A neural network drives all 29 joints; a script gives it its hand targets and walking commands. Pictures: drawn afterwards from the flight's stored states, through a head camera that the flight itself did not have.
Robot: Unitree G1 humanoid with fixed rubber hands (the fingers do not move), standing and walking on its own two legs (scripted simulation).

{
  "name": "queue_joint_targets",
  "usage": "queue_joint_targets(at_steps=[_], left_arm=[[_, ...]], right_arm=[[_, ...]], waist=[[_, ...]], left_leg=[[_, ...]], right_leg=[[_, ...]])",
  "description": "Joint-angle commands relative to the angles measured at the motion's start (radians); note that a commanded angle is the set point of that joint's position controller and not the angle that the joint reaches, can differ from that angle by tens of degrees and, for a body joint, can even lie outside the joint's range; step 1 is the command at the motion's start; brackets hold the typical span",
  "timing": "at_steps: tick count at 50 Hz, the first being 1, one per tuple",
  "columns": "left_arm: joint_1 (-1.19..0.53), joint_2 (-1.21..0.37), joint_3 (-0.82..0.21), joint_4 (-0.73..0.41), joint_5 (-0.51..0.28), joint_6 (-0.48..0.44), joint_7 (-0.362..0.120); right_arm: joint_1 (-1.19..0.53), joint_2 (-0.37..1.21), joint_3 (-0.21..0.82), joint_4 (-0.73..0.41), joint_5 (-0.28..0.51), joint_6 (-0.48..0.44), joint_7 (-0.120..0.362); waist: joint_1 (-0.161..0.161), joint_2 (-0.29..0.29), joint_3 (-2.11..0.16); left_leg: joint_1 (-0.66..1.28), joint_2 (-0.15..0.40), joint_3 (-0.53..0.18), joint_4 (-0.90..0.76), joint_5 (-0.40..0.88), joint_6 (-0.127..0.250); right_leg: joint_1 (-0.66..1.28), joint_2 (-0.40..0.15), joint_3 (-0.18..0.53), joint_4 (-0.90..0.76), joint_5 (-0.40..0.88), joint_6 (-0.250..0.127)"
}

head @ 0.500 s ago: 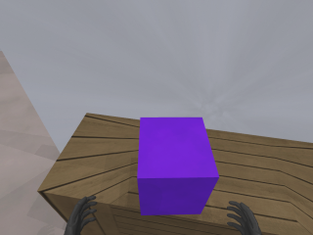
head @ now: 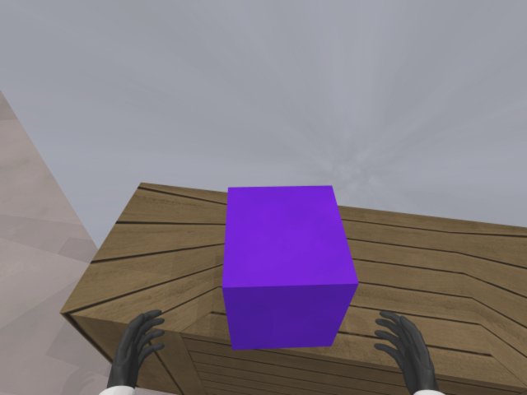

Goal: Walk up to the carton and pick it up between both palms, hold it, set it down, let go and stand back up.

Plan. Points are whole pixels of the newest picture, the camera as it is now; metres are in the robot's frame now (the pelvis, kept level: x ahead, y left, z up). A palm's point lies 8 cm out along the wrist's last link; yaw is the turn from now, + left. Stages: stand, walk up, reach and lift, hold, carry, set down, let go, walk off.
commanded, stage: reach and lift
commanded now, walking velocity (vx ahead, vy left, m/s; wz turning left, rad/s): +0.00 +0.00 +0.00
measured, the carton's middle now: (281, 269) +0.36 -0.01 -0.07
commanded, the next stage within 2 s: none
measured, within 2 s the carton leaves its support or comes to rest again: neither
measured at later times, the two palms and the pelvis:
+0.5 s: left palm (130, 286) +0.26 +0.23 +0.01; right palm (404, 295) +0.27 -0.20 +0.01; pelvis +0.02 +0.00 +0.01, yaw +0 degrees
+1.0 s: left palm (132, 222) +0.34 +0.24 +0.08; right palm (407, 233) +0.35 -0.21 +0.07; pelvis +0.02 +0.01 +0.01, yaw -1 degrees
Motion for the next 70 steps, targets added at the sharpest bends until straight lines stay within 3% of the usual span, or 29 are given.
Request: queue_joint_targets(at_steps=[1, 6, 13, 20, 30, 42, 52, 58, 62, 66, 70], left_arm=[[-0.239, 0.141, 0.053, -0.246, -0.022, -0.039, 0.016], [-0.281, 0.152, 0.078, -0.255, -0.021, 0.025, 0.008], [-0.38, 0.159, 0.124, -0.317, -0.01, 0.127, -0.016], [-0.377, 0.15, 0.172, -0.415, 0.02, 0.212, -0.049], [-0.474, 0.151, 0.213, -0.559, 0.03, 0.346, -0.066], [-0.671, 0.168, 0.277, -0.641, 0.05, 0.569, -0.07], [-0.866, 0.201, 0.293, -0.633, 0.044, 0.678, -0.074], [-0.986, 0.237, 0.292, -0.539, 0.023, 0.682, -0.076], [-0.987, 0.229, 0.296, -0.4, 0.041, 0.636, -0.092], [-0.902, 0.176, 0.301, -0.229, 0.092, 0.522, -0.119], [-0.929, 0.137, 0.283, -0.092, 0.116, 0.336, -0.122]], right_arm=[[-0.231, -0.107, -0.029, -0.277, 0.003, -0.006, -0.012], [-0.253, -0.109, -0.011, -0.299, 0.02, 0.051, -0.03], [-0.33, -0.143, -0.021, -0.338, 0.03, 0.113, -0.059], [-0.346, -0.187, -0.026, -0.406, 0.048, 0.145, -0.079], [-0.454, -0.252, -0.035, -0.512, 0.093, 0.209, -0.083], [-0.651, -0.326, -0.058, -0.53, 0.141, 0.37, -0.098], [-0.851, -0.362, -0.072, -0.504, 0.158, 0.476, -0.113], [-0.979, -0.356, -0.075, -0.479, 0.148, 0.513, -0.119], [-0.98, -0.31, -0.053, -0.384, 0.131, 0.507, -0.123], [-0.904, -0.241, -0.022, -0.249, 0.099, 0.433, -0.125], [-0.92, -0.179, -0.018, -0.136, 0.054, 0.305, -0.119]], waist=[[0.013, -0.004, -0.062], [0.017, 0.014, -0.112], [0.0, 0.02, -0.192], [-0.012, 0.013, -0.263], [-0.01, 0.017, -0.319], [-0.006, 0.024, -0.393], [-0.013, 0.031, -0.485], [-0.009, 0.004, -0.55], [-0.002, -0.006, -0.546], [0.009, -0.005, -0.51], [0.008, 0.014, -0.518]], left_leg=[[-0.173, -0.034, 0.066, -0.157, -0.051, -0.014], [-0.141, -0.038, 0.064, -0.15, 0.019, -0.02], [-0.078, -0.042, 0.057, -0.146, 0.152, -0.027], [0.026, -0.045, 0.047, -0.117, 0.406, -0.04], [0.097, -0.041, 0.039, -0.105, 0.575, -0.045], [0.109, -0.041, 0.045, -0.119, 0.607, -0.042], [0.104, -0.038, 0.046, -0.116, 0.576, -0.037], [0.065, -0.036, 0.044, -0.112, 0.507, -0.018], [0.035, -0.037, 0.043, -0.106, 0.487, -0.007], [0.008, -0.038, 0.042, -0.092, 0.503, -0.008], [-0.04, -0.037, 0.037, -0.063, 0.483, -0.018]], right_leg=[[0.037, 0.01, -0.007, -0.137, -0.034, -0.034], [0.053, 0.003, 0.005, -0.141, 0.038, -0.032], [0.082, 0.01, -0.001, -0.151, 0.164, -0.022], [0.128, 0.035, -0.022, -0.161, 0.366, -0.01], [0.133, 0.055, -0.042, -0.182, 0.455, -0.009], [0.137, 0.063, -0.043, -0.197, 0.484, -0.001], [0.132, 0.065, -0.054, -0.193, 0.469, 0.005], [0.131, 0.059, -0.057, -0.178, 0.439, 0.014], [0.138, 0.052, -0.054, -0.169, 0.42, 0.016], [0.132, 0.052, -0.059, -0.166, 0.392, 0.014], [0.074, 0.05, -0.072, -0.149, 0.341, 0.006]])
